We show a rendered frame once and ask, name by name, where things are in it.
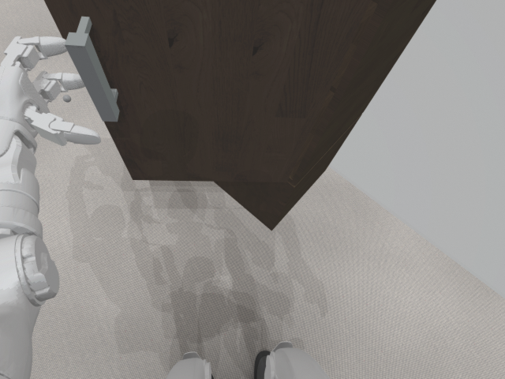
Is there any handle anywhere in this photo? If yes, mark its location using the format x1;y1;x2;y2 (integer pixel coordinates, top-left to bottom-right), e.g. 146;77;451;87
65;17;120;122

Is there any left robot hand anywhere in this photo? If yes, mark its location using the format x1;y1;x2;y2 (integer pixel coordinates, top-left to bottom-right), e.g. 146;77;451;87
0;36;101;146

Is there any left robot forearm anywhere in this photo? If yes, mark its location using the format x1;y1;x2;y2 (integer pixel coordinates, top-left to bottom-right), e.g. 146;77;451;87
0;119;43;240

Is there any cupboard door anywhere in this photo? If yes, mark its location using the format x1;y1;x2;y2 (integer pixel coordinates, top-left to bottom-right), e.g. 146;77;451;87
44;0;371;182

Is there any left robot shin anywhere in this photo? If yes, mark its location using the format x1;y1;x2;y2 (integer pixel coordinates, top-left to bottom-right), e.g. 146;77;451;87
182;351;200;360

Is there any robot shin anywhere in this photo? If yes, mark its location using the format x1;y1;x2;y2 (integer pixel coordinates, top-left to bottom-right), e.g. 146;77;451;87
264;341;293;379
182;351;200;360

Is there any right robot shin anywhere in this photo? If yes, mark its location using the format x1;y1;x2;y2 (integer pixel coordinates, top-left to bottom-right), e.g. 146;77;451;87
264;341;293;379

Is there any robot left upper arm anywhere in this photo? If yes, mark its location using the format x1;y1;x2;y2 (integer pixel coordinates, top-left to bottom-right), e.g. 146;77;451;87
0;234;59;379

